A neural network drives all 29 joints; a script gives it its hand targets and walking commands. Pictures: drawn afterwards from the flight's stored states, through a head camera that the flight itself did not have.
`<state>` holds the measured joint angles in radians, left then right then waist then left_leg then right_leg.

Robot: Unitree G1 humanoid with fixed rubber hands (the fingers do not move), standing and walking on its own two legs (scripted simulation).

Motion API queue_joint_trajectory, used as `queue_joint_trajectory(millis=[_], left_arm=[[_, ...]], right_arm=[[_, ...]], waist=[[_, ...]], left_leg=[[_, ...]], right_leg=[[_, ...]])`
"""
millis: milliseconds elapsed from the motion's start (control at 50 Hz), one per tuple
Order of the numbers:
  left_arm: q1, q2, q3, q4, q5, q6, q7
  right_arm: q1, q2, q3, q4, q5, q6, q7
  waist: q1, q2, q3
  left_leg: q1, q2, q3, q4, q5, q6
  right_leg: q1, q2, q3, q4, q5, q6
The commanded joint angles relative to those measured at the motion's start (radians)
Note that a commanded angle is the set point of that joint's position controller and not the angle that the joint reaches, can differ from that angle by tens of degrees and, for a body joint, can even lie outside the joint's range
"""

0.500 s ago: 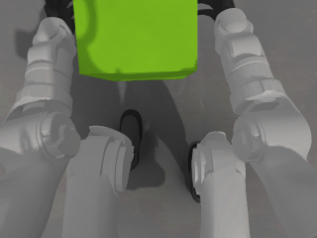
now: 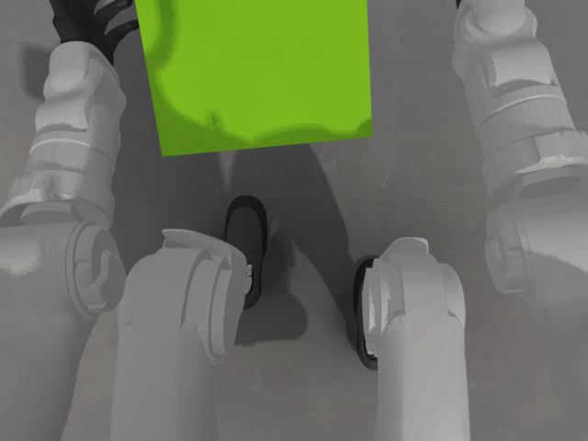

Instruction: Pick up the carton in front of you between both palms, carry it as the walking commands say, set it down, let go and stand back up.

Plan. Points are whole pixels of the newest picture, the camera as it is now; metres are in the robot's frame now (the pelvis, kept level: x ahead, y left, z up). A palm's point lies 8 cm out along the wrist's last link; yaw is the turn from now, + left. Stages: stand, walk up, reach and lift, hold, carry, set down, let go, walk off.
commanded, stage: set down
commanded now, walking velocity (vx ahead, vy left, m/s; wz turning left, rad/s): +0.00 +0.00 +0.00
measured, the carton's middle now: (270, 63) +0.50 +0.08 -0.25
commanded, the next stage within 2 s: let go in 0.94 s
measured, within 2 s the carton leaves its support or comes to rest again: neither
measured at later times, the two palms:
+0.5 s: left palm out of the picture +0.49 +0.25 -0.01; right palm out of the picture +0.58 -0.13 +0.00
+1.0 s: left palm out of the picture +0.48 +0.26 +0.14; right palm out of the picture +0.58 -0.13 +0.15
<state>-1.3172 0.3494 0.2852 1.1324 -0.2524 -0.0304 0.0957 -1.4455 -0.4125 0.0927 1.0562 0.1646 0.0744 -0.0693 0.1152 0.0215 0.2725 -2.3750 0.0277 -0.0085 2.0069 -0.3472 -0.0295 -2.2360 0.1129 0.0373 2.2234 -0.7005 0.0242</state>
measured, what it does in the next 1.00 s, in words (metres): rises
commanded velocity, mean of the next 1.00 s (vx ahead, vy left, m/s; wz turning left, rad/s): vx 0.00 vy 0.00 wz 0.00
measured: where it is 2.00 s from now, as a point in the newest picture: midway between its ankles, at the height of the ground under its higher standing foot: (310, 301)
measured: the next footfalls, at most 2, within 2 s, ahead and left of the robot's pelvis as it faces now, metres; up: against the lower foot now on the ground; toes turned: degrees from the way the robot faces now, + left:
none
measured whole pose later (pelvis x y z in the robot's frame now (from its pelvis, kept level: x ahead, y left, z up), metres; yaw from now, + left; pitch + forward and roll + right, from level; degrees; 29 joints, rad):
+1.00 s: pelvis +0.04 +0.01 +0.24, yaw -1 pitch +46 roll -2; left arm -0.86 0.11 0.36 0.65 -0.01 0.14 0.09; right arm -1.11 -0.34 -0.20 0.94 -0.03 0.15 0.06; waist 0.13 -0.03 -0.12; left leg -1.73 0.01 -0.02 1.15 -0.23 -0.01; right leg -1.60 0.07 0.05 1.28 -0.48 0.02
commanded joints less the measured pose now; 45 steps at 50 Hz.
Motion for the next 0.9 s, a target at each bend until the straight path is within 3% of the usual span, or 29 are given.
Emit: queue_joint_trajectory(millis=[0, 100, 260, 600, 880], left_arm=[[-0.075, 0.069, 0.015, -0.182, 0.003, 0.003, 0.016], [-0.067, 0.074, 0.03, -0.387, 0.057, 0.075, 0.045], [-0.008, -0.024, 0.035, -0.403, 0.141, 0.112, 0.038], [0.162, -0.069, 0.064, -0.585, 0.171, 0.168, 0.021], [0.275, -0.138, 0.081, -0.588, 0.23, 0.162, 0.003]], right_arm=[[-0.258, -0.06, -0.047, -0.173, -0.026, -0.005, -0.016], [-0.22, -0.078, -0.128, -0.248, -0.057, 0.057, -0.029], [-0.125, -0.06, -0.201, -0.122, -0.08, 0.06, 0.018], [-0.032, -0.071, -0.23, -0.282, -0.123, 0.084, 0.078], [0.083, -0.046, -0.289, -0.227, -0.179, 0.064, 0.13]], waist=[[0.046, -0.192, -1.341], [0.046, -0.133, -1.407], [0.052, -0.069, -1.214], [0.045, -0.144, -1.442], [0.038, -0.117, -1.326]], left_leg=[[0.977, -0.019, 0.049, -0.028, 0.349, -0.002], [1.068, -0.043, 0.082, -0.12, 0.26, -0.009], [1.053, -0.051, 0.077, -0.245, 0.214, -0.023], [1.284, -0.075, 0.086, -0.527, 0.366, -0.026], [1.501, -0.068, 0.057, -0.801, 0.432, -0.023]], right_leg=[[0.417, -0.074, -0.037, -0.322, 0.298, 0.003], [0.467, -0.039, -0.067, -0.409, 0.215, -0.013], [0.325, -0.027, -0.068, -0.524, 0.157, -0.013], [0.612, -0.011, -0.09, -0.807, 0.325, 0.008], [0.756, -0.012, -0.064, -1.08, 0.397, 0.008]])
